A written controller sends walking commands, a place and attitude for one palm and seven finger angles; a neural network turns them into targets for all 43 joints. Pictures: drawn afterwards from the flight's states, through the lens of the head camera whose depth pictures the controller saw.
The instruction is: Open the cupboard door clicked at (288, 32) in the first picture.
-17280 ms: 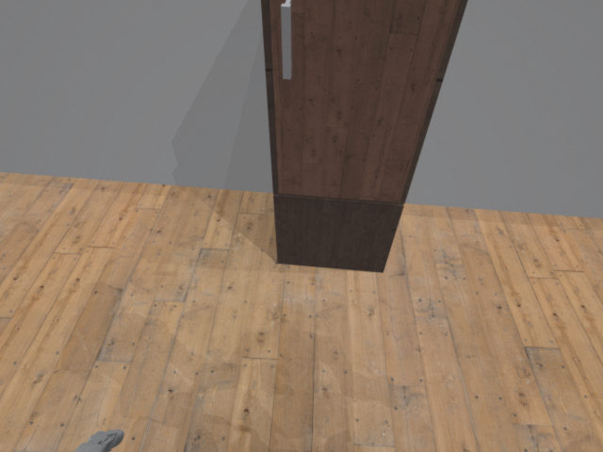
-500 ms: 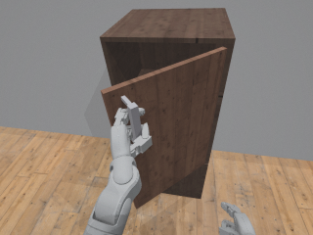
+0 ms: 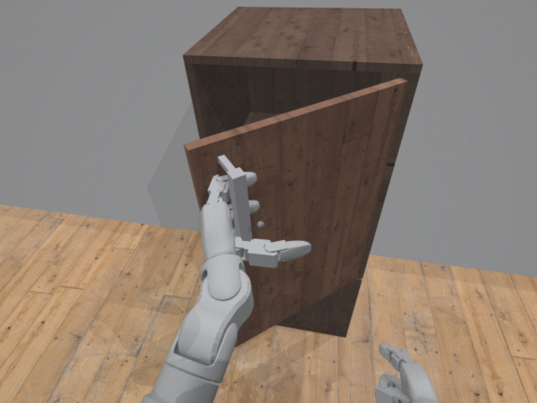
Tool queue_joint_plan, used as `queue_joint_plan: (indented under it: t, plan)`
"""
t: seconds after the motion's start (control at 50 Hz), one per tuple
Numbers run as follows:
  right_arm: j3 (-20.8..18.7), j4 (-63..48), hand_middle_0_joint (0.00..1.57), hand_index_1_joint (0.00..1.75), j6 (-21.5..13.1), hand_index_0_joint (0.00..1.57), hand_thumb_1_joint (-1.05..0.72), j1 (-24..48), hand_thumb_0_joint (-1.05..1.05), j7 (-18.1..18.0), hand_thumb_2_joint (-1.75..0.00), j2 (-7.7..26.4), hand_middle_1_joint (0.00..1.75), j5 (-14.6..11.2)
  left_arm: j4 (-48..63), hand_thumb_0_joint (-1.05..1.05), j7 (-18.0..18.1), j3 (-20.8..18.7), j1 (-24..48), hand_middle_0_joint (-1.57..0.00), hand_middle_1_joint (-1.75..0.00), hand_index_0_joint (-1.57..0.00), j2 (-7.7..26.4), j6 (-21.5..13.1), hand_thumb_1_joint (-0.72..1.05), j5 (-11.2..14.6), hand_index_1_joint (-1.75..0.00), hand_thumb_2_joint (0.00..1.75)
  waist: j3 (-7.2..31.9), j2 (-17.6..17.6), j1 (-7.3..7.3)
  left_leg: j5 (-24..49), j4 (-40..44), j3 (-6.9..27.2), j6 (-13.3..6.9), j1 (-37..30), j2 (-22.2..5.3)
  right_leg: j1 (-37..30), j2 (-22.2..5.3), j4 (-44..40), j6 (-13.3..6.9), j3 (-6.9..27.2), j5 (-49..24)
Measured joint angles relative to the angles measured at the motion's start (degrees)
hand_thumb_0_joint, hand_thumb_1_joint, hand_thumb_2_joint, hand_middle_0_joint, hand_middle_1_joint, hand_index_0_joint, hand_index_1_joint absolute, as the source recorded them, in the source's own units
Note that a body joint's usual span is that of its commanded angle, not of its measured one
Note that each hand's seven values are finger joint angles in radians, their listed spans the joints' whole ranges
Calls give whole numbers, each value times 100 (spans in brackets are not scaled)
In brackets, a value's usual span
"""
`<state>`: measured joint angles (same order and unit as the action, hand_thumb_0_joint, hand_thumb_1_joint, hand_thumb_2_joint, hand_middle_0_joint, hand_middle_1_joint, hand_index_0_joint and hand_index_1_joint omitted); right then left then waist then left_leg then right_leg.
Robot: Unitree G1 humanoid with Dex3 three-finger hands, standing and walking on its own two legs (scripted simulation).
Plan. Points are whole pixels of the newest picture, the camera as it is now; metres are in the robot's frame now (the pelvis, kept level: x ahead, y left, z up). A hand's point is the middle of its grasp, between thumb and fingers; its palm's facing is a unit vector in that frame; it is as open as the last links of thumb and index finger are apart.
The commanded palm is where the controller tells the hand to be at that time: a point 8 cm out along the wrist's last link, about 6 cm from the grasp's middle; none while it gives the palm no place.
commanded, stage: open thumb and fingers to let go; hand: left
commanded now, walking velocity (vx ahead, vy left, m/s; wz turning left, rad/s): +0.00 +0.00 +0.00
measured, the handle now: (235, 206) +0.35 +0.08 +0.15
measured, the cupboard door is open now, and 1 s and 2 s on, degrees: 41 44 44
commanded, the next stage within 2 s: slide the hand sideways off the handle in 0.26 s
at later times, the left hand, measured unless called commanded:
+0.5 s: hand (253, 240) +0.29 +0.05 +0.14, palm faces -0.07 -0.99 -0.10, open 15.5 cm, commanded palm +0.27 +0.08 +0.15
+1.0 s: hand (241, 261) +0.26 +0.06 +0.15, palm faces -0.19 -0.98 -0.02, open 16.3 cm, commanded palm +0.23 +0.13 +0.15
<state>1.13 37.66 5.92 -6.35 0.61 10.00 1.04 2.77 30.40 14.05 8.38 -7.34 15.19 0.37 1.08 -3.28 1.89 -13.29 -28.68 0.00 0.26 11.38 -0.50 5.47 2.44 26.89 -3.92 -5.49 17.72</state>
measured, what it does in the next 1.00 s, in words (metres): stands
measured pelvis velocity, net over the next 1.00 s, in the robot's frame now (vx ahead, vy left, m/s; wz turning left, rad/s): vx -0.02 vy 0.02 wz -0.04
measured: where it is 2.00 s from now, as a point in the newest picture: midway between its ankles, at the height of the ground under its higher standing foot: outside the picture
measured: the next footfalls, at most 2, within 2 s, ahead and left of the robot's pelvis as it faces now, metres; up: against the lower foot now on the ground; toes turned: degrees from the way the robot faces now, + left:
none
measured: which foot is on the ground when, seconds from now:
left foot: down 0.00-1.00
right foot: down 0.00-1.00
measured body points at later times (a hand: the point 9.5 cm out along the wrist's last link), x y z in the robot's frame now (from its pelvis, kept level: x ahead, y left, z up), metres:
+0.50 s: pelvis -0.02 +0.02 +0.00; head -0.05 +0.01 +0.45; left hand +0.29 +0.10 +0.15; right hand +0.17 -0.18 -0.10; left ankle +0.03 +0.12 -0.74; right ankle -0.03 -0.07 -0.74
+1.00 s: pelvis -0.02 +0.02 +0.00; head -0.06 +0.01 +0.45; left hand +0.26 +0.12 +0.15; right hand +0.17 -0.19 -0.07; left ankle +0.03 +0.12 -0.74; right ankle -0.03 -0.07 -0.74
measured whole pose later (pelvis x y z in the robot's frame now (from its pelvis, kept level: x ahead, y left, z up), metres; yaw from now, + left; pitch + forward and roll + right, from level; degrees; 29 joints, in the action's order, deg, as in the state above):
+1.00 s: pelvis -0.02 +0.02 +0.00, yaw -2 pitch -5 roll +0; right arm 4.2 31.2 7.8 -8.1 -0.3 11.0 -1.3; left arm 9.8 4.0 12.1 0.4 4.8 12.1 7.3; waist 0.9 -2.8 0.7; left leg -12.3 -28.5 -2.3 -1.3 11.0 -0.4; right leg 6.0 2.1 27.0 -2.5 -3.2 15.9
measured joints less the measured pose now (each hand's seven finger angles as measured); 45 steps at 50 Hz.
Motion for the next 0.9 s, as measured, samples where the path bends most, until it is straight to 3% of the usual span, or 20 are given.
queue_joint_plan:
  t: [0.18, 0.38, 0.42, 0.48, 0.54, 0.58, 0.64, 0.76, 0.9]
  plan:
    - [39, -17, 20, 30, 42, 19, -90, 68, 2, 76, -90, -85, 30, -1, -33, -1, 61, 166, 78, -28, -87, -28, 0, 55, -48, 5, -87, 31, -15, 27, -30, -43, -99, -61, -64, 47, 16, 39, -25, 48, 64, 57, -10]
    - [28, 151, 20, 30, 33, 19, -90, 66, 2, 129, -90, -93, 30, 2, -273, -1, 171, 253, 347, -40, -67, -41, -59, 50, -50, -43, -63, 30, -68, 50, -7, -39, -220, -64, -126, 168, 47, 136, -62, 128, 124, 52, -37]
    - [58, 64, 20, 30, 99, 19, -90, 14, 2, 143, -90, -86, 30, -21, -243, -1, -252, 221, 285, -40, -64, -39, 55, -38, -50, -206, -60, 30, -92, 99, -28, -2, -178, -74, -151, 163, 96, 177, -113, 193, 138, 56, -23]
    - [108, -146, 20, 30, 180, 20, -90, -151, 2, 22, -90, -38, 30, -110, -294, -1, -1416, 198, 246, -35, -55, -30, 588, -406, -50, -104, -53, 30, -104, 123, -20, 63, -125, -76, -185, 149, 155, 208, -175, 261, 156, 50, -10]
    - [158, -249, 20, 30, 144, 20, -90, -262, 2, -118, -90, 61, 30, -213, -454, -1, -2335, 173, 361, -28, -46, -22, 1061, -577, -50, 267, -45, 30, -95, 47, -47, 84, -129, -66, -212, 127, 181, 176, -200, 259, 181, 37, -28]
    - [190, -261, 20, 30, 80, 20, -90, -291, 2, -176, -90, 119, 30, -266, -565, -1, -2634, 83, 424, -25, -41, -19, 1112, -544, -50, 611, -41, 30, -70, -4, -66, 98, -118, -82, -226, 111, 188, 164, -209, 246, 201, 53, -52]
    - [227, -268, 20, 30, -10, 19, -90, -296, 2, -182, -90, 148, 30, -302, -608, -1, -2669, -90, 400, -20, -36, -16, 922, -417, -51, 924, -36, 30, -18, -10, -91, 126, -85, -130, -241, 105, 193, 190, -220, 249, 224, 100, -81]
    - [241, -469, 20, 30, -22, 19, -90, -291, 2, -8, -90, 68, 30, -256, -237, -1, -2388, -67, -15, -18, -35, -18, 726, -431, -51, 677, -34, 30, 47, 77, -141, 132, -60, -244, -234, 109, 149, 267, -187, 288, 214, 217, -95]
    - [271, -629, 20, 30, 153, 20, -90, -243, 2, -8, -90, 54, 30, -227, 354, -1, -2417, -62, -535, -17, -33, -16, 987, -407, -50, 542, -31, 30, 3, 89, -136, 103, -42, -268, -189, 22, 53, 153, -88, 163, 168, 252, -141]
